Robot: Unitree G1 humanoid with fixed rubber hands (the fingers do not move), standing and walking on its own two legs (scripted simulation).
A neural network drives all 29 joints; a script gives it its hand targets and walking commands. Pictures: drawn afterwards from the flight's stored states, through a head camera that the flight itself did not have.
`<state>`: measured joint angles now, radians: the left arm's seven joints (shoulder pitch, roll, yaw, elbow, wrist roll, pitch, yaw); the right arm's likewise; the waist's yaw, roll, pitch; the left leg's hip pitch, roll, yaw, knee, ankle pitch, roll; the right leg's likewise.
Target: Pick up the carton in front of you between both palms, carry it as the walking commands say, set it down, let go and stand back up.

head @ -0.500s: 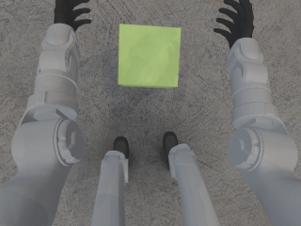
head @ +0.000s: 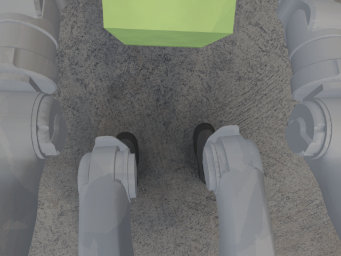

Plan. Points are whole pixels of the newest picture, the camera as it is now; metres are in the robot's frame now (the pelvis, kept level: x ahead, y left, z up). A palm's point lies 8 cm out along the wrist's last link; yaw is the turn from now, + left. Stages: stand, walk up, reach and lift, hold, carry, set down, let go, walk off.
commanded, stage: reach and lift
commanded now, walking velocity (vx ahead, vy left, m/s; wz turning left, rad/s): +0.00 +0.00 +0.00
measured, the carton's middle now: out of the picture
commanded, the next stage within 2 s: none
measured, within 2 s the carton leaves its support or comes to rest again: leaves its support in 1.10 s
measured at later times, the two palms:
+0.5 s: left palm out of the picture +0.60 +0.15 -0.22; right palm out of the picture +0.57 -0.20 -0.22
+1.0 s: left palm out of the picture +0.60 +0.13 -0.22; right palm out of the picture +0.57 -0.18 -0.22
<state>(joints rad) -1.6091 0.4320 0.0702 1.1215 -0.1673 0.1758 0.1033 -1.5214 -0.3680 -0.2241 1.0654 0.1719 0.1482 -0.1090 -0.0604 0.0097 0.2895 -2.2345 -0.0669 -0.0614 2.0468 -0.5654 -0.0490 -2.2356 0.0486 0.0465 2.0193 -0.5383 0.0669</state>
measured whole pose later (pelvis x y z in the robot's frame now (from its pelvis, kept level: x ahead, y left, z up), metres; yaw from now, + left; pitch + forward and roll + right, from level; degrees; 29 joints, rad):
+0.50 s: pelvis +0.01 +0.00 -0.04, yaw +0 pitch +36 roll -1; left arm -1.69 0.43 0.02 1.22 -0.19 0.10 0.08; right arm -1.61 -0.35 -0.19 1.17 0.19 0.08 -0.11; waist -0.06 0.00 0.46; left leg -2.22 -0.05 -0.06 2.25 -0.66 -0.05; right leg -2.23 0.03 0.03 2.22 -0.63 0.05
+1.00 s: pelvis +0.01 +0.00 -0.05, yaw +1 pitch +35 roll -1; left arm -1.64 0.33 0.19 1.06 -0.06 0.22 0.04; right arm -1.54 -0.28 -0.35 0.93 0.03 0.23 -0.04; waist -0.05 0.02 0.49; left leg -2.21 -0.07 -0.05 2.26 -0.65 -0.04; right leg -2.21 0.03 0.04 2.23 -0.63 0.06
